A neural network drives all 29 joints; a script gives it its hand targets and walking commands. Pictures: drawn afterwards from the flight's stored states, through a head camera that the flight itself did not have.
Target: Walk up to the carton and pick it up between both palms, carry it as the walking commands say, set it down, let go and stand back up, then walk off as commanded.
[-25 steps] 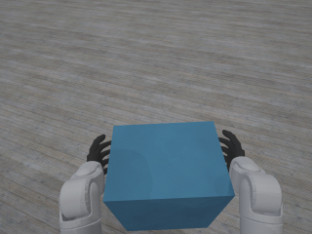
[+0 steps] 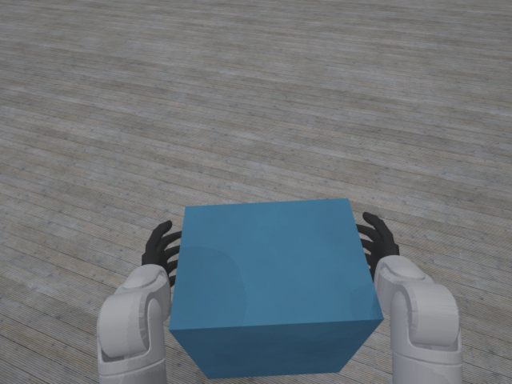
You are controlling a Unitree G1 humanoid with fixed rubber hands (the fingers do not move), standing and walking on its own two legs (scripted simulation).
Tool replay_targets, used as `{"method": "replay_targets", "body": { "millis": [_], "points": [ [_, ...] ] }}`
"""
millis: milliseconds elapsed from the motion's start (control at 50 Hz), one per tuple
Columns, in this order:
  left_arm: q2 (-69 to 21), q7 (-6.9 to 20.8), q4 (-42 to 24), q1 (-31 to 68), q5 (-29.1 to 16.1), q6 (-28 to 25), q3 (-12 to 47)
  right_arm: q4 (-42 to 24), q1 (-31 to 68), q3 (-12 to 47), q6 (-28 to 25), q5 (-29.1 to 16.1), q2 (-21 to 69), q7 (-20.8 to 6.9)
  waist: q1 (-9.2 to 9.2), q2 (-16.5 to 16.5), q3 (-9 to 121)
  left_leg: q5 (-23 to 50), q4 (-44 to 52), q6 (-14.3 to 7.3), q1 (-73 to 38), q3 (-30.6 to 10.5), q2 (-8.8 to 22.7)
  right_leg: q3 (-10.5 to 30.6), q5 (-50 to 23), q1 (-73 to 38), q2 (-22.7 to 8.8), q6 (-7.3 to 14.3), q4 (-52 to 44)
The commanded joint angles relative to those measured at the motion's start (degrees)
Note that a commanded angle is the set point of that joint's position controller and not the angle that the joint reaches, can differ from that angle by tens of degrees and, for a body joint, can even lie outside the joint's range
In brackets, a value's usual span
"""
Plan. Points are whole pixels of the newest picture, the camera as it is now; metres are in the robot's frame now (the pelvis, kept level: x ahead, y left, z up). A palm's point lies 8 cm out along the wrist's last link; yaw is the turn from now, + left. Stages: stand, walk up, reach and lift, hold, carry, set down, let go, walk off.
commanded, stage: carry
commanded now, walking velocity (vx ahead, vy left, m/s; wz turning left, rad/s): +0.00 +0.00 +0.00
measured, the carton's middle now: (270, 298) +0.25 +0.00 +0.00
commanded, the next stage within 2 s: hold in 1.96 s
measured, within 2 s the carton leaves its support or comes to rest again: neither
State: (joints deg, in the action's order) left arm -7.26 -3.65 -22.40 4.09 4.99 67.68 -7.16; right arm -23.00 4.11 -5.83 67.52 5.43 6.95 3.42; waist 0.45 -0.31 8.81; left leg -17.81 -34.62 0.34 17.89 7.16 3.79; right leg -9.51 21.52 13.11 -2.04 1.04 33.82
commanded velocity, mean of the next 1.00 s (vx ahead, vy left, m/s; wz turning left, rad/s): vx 0.00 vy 0.00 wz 0.00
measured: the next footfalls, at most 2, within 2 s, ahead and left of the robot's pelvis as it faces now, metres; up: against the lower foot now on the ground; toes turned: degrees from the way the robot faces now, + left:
none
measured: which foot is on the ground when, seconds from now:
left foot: down 0.00-1.00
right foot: down 0.00-1.00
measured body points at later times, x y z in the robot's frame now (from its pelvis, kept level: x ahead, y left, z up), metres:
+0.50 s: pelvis +0.02 +0.00 +0.00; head +0.02 +0.00 +0.45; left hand +0.29 +0.16 +0.07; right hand +0.29 -0.16 +0.07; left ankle -0.02 +0.12 -0.73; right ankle -0.11 -0.08 -0.72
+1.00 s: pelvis -0.02 +0.00 -0.01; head -0.03 -0.01 +0.44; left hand +0.25 +0.15 +0.07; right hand +0.25 -0.16 +0.07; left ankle -0.02 +0.12 -0.73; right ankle -0.11 -0.08 -0.73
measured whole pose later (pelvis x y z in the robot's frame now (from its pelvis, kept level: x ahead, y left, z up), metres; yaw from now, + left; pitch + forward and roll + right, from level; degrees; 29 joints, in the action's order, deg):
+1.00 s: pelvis -0.02 +0.00 -0.01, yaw +0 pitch +5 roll +1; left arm -7.3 -3.0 -19.3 5.5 6.3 65.9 -7.4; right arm -19.5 6.0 -6.3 65.9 5.9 6.4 2.8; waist 0.0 -0.2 7.8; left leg -16.7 -32.6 0.5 20.2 7.1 2.9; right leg -8.7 24.5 11.9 -1.5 2.1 31.7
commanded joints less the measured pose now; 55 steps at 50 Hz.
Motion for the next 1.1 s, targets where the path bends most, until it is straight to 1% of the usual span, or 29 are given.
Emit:
{"method": "replay_targets", "body": {
  "millis": [0, 40, 60, 100, 120, 140, 180, 200, 220, 240, 260, 280, 300, 320, 360, 400, 440, 500, 520, 560, 600, 620, 640, 680, 720, 760, 860, 960, 1080],
  "points": [
    [-42.4, 11.6, -1.9, 24.2, -18.2, 0.0, 38.9, -1.7, 22.3, 39.3, -0.4, -18.9, 37.9, -12.2, -0.4, 2.8, 12.5, 44.9, 1.4, -3.1, -14.8, -2.3, 3.0, 1.7, -38.4, 0.6, -3.6, -1.7, 1.2],
    [-42.3, 11.7, -0.3, 23.9, -17.3, -0.5, 37.8, -0.9, 21.5, 38.7, -1.0, -18.5, 38.2, -12.3, -0.31, 5.4, 11.0, 58.3, -1.3, -4.8, -18.7, -3.3, 5.5, -0.1, -20.3, 5.2, -0.9, -2.9, -7.3],
    [-43.0, 11.9, -1.0, 25.1, -17.7, -0.5, 38.1, -1.9, 21.9, 39.1, -1.1, -19.0, 38.8, -12.3, -0.4, 4.9, 10.1, 56.9, -4.1, -4.7, -15.9, -2.4, 5.0, 0.0, -21.3, 2.2, -0.3, -2.8, -12.0],
    [-44.1, 12.2, -0.3, 24.1, -18.0, -0.3, 38.1, -2.6, 22.7, 38.6, -0.9, -18.7, 38.2, -12.1, 0.27, -3.4, 8.9, 29.8, -10.1, -3.0, 3.5, 0.6, 0.9, 2.5, -49.3, -14.7, -3.8, -1.3, -10.7],
    [-44.1, 12.1, 0.7, 22.2, -17.8, -0.3, 37.8, -2.2, 21.7, 39.0, -0.6, -18.5, 38.2, -12.1, 0.3, -9.5, 7.9, 0.6, -10.9, -2.2, 16.6, 2.7, -2.7, 5.6, -69.0, -24.5, -7.9, 0.9, -6.2],
    [-43.8, 12.0, 0.7, 21.3, -17.7, -0.1, 37.9, -2.5, 21.4, 39.9, -0.4, -19.3, 38.1, -12.2, -0.47, -9.7, 8.4, -8.4, -6.7, -2.5, 19.5, 2.5, -3.2, 7.7, -78.3, -27.6, -10.9, 3.3, -3.2],
    [-44.0, 11.8, -1.9, 20.7, -18.5, 0.3, 39.5, -4.1, 23.5, 41.8, 0.2, -21.1, 38.9, -12.3, -0.42, -6.0, 10.4, 5.7, 7.8, -3.0, 3.1, 1.2, -2.1, 3.4, -66.7, -17.4, -9.9, 3.2, 0.3],
    [-42.9, 11.5, -2.6, 21.9, -18.8, 0.4, 39.7, -3.5, 23.4, 41.7, 0.3, -20.8, 38.2, -12.4, 0.07, -5.0, 11.7, 22.6, 8.3, -3.6, -7.0, -1.4, 0.0, 2.5, -51.0, -9.1, -8.0, 1.3, 3.0],
    [-41.9, 11.5, -2.5, 23.5, -18.2, 0.1, 39.0, -1.9, 22.1, 40.2, -0.1, -19.4, 37.5, -12.3, -0.05, 1.2, 12.8, 49.0, 3.1, -5.7, -16.1, -7.1, 5.2, 1.2, -32.2, 1.2, -5.0, -0.7, 6.7],
    [-42.3, 11.8, -2.5, 23.9, -18.1, -0.1, 39.1, -2.1, 22.3, 40.1, -0.5, -19.0, 38.7, -12.3, -0.35, 6.4, 13.6, 64.0, 1.7, -8.9, -22.1, -11.1, 10.0, 2.1, -13.9, 8.9, -2.7, -2.0, 7.7],
    [-42.4, 12.1, -1.1, 23.1, -17.5, -0.6, 38.4, -0.6, 21.5, 39.1, -1.1, -18.6, 39.7, -12.4, -0.32, 8.8, 12.6, 69.7, 1.8, -10.4, -24.1, -12.3, 12.5, 2.8, -0.5, 12.7, -1.7, -2.2, 4.3],
    [-42.0, 12.5, 1.1, 23.4, -16.4, -1.7, 36.9, 1.7, 21.7, 37.3, -2.3, -17.4, 39.6, -12.4, -0.07, 9.2, 11.5, 69.7, 1.4, -9.7, -22.5, -10.7, 11.8, 3.4, 1.7, 11.5, -1.7, -1.8, -4.2],
    [-43.5, 12.7, -2.5, 26.0, -18.2, -2.3, 38.9, -2.2, 24.3, 39.6, -2.8, -19.1, 40.8, -12.4, -0.03, 8.3, 10.2, 65.8, -0.1, -7.7, -18.7, -7.4, 9.4, 2.8, -5.7, 6.7, -1.0, -1.5, -11.6],
    [-45.1, 12.8, -4.7, 27.5, -19.3, -2.2, 40.1, -4.1, 25.1, 40.4, -2.6, -20.1, 42.1, -12.3, -0.5, 5.7, 10.4, 57.8, -2.2, -5.8, -13.4, -5.5, 6.8, 3.4, -18.6, 0.9, -1.5, -1.0, -12.2],
    [-45.5, 12.6, -3.0, 24.1, -19.1, -2.3, 40.0, -3.4, 22.6, 39.5, -2.6, -18.7, 40.5, -12.0, -0.81, -5.1, 14.0, 29.6, -7.4, -2.9, 0.8, -1.7, 1.8, 6.2, -59.5, -14.7, -6.3, 0.4, -4.1],
    [-44.3, 12.2, -1.7, 21.3, -17.9, -2.8, 39.6, -3.6, 21.4, 40.5, -2.9, -18.4, 39.1, -12.1, -1.24, -8.2, 12.9, 8.2, -1.9, -1.7, 5.8, 0.8, -2.0, 6.5, -75.5, -18.9, -9.4, 2.0, -0.7],
    [-43.3, 11.7, -3.0, 22.6, -17.7, -2.5, 39.8, -4.3, 24.8, 41.8, -2.5, -19.6, 38.4, -12.5, -0.61, -4.1, 12.5, 21.1, 4.9, -2.2, -6.5, 0.9, -1.8, 3.7, -63.9, -10.3, -7.3, 0.9, 3.4],
    [-41.1, 11.7, 2.7, 22.7, -14.8, -3.1, 35.9, 3.3, 21.1, 37.2, -3.4, -16.4, 37.4, -12.6, -0.43, 7.2, 12.1, 64.0, 2.7, -7.7, -23.6, -7.5, 9.0, 1.5, -6.2, 10.4, -1.0, -2.2, 1.3],
    [-41.6, 12.0, 2.0, 22.8, -15.4, -3.5, 36.5, 2.0, 21.9, 37.9, -3.7, -17.2, 38.1, -12.7, -0.11, 8.1, 10.3, 67.3, 1.6, -8.0, -23.1, -7.0, 9.6, 2.0, 0.1, 10.4, -0.7, -1.9, -8.0],
    [-44.4, 12.5, -1.6, 26.9, -18.1, -2.3, 39.3, -1.1, 23.7, 39.2, -2.7, -19.0, 40.0, -12.5, -0.75, 6.2, 9.3, 53.0, -1.0, -5.0, -12.8, -4.6, 6.3, 3.0, -18.0, -1.1, -1.3, -0.9, -15.4],
    [-44.4, 12.7, 1.9, 22.8, -17.5, -2.1, 38.6, 0.9, 21.6, 38.0, -2.5, -17.2, 38.2, -12.2, -0.9, -5.2, 11.7, 21.7, -5.3, -2.2, 3.3, -1.2, 1.5, 6.2, -59.8, -16.9, -7.6, 0.7, -6.0],
    [-44.4, 12.7, 1.9, 20.8, -17.5, -2.1, 39.0, 0.1, 21.0, 39.2, -2.3, -17.6, 38.5, -12.3, -0.97, -9.2, 11.7, 8.9, -5.0, -1.4, 7.6, 0.0, -0.6, 7.0, -73.0, -20.4, -10.2, 1.8, -3.5],
    [-44.4, 12.6, 1.3, 21.8, -17.3, -2.1, 39.1, -1.1, 22.9, 40.2, -2.2, -18.3, 38.9, -12.5, -1.29, -9.8, 10.8, 3.5, -0.6, -1.5, 6.5, 0.1, -0.9, 7.2, -74.8, -18.8, -11.0, 2.7, -2.8],
    [-44.4, 12.3, -1.7, 24.8, -18.2, -1.7, 40.1, -2.9, 26.9, 41.6, -1.6, -19.9, 39.5, -12.8, -0.56, -4.4, 10.3, 20.0, 4.0, -2.2, -5.7, -1.1, 0.1, 4.1, -60.2, -9.2, -8.3, 1.2, -0.2],
    [-43.9, 12.0, -2.5, 25.6, -18.4, -0.8, 39.8, -1.1, 24.9, 40.5, -0.8, -19.5, 39.6, -12.7, -0.23, 1.3, 12.0, 43.5, 1.4, -3.6, -15.6, -4.9, 4.4, 3.2, -34.6, 1.9, -5.2, -0.7, 1.2],
    [-42.4, 12.4, 2.5, 23.8, -15.9, -1.6, 36.5, 3.5, 23.1, 37.1, -1.8, -16.9, 38.4, -12.6, -0.09, 3.4, 11.7, 50.3, 1.0, -4.4, -15.2, -6.1, 6.7, 4.1, -21.1, 2.8, -4.0, -1.1, -3.8],
    [-44.9, 12.6, -0.1, 25.0, -18.2, -1.9, 39.7, -0.2, 25.0, 39.2, -2.2, -18.3, 39.9, -12.4, -0.6, -2.4, 12.1, 26.3, 0.5, -2.4, -5.3, -3.9, 3.0, 5.5, -47.7, -6.6, -7.2, 0.7, -3.3],
    [-44.4, 12.7, -0.8, 25.9, -18.1, -1.1, 39.8, 0.1, 25.5, 39.1, -1.4, -18.5, 39.7, -12.6, -0.34, 0.0, 10.5, 28.5, 3.2, -2.6, -7.8, -5.6, 4.3, 5.2, -31.0, -1.6, -6.0, 0.4, -5.0],
    [-44.5, 13.0, 0.3, 27.1, -18.4, -0.2, 39.9, 0.6, 26.6, 38.8, -0.4, -18.9, 39.6, -12.8, -0.36, 0.0, 8.4, 20.4, 6.4, -2.3, -6.3, -6.1, 4.3, 6.1, -20.5, 0.3, -6.1, 0.9, -8.6]
  ]
}}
